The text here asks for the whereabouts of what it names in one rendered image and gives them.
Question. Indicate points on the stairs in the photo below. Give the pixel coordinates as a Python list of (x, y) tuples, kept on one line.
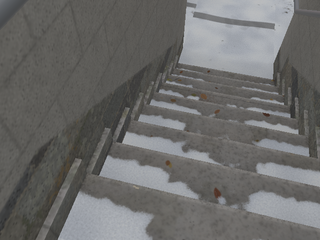
[(225, 138)]

